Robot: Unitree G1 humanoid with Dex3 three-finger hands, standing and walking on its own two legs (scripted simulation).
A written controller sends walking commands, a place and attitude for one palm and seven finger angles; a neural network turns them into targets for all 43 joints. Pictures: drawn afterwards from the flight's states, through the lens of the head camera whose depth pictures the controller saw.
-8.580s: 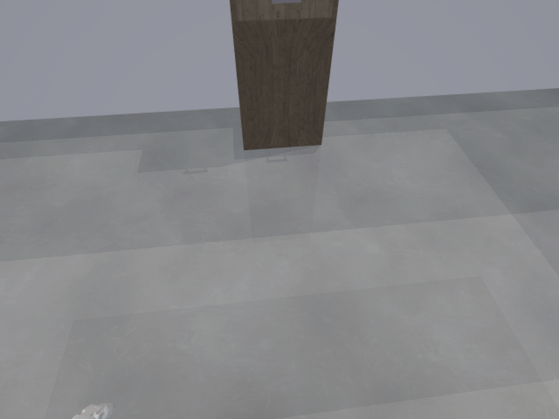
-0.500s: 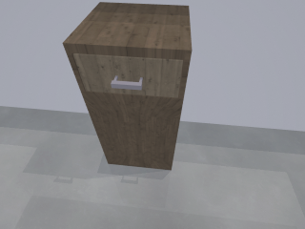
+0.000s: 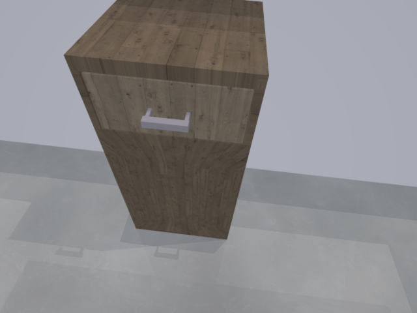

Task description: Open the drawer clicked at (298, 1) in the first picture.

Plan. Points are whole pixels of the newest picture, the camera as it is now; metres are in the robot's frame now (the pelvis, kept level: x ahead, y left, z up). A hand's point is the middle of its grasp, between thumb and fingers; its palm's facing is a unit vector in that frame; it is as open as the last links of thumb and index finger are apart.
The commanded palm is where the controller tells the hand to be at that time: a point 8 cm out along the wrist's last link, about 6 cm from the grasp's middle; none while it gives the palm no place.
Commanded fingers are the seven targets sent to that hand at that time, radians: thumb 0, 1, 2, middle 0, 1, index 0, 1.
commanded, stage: come to a stop and stand still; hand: left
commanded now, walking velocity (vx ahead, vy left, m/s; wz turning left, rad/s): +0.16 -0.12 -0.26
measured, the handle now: (167, 118) +0.55 +0.14 +0.04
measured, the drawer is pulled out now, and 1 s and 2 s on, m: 0.00 0.00 0.00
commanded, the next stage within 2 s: look again from close up in 0.94 s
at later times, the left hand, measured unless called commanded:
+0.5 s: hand (149, 308) +0.16 +0.13 -0.15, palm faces +0.01 -0.97 -0.25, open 7.3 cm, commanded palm none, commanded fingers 0.00 0.90 0.90 -0.20 -0.30 -0.20 -0.30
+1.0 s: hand out of the picture +0.00 +0.13 -0.15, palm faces +0.05 -0.98 -0.21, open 7.4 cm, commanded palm none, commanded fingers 0.00 0.90 0.90 -0.20 -0.30 -0.20 -0.30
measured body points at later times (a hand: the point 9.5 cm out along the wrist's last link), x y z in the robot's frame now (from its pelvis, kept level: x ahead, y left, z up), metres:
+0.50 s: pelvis +0.05 -0.05 +0.01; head +0.09 -0.07 +0.45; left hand +0.16 +0.18 -0.13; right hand +0.10 -0.30 -0.15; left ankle +0.01 +0.09 -0.65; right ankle +0.15 -0.14 -0.72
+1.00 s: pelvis +0.02 -0.04 +0.02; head +0.04 -0.05 +0.47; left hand +0.00 +0.18 -0.13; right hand +0.02 -0.25 -0.15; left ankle +0.02 +0.07 -0.72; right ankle +0.00 -0.14 -0.72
